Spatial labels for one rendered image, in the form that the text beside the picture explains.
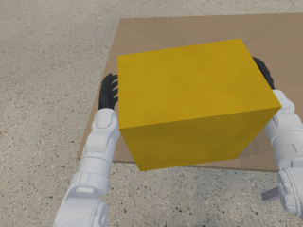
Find table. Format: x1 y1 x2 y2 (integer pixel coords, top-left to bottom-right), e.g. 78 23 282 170
77 12 303 201

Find right robot hand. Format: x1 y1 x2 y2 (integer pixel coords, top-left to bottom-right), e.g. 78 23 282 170
252 57 275 90

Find right robot forearm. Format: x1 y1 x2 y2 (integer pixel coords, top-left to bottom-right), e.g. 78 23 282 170
265 89 303 171

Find robot left upper arm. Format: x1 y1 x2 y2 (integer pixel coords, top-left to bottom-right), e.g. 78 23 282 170
54 198 108 227

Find left robot hand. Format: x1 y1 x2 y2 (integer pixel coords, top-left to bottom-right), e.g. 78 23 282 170
98 73 118 110

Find robot right upper arm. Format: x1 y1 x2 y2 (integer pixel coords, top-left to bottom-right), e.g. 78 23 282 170
277 166 303 221

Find carton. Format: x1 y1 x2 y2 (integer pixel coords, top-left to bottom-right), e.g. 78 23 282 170
117 38 282 172

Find left robot forearm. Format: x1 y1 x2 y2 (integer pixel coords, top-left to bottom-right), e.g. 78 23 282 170
53 108 120 227

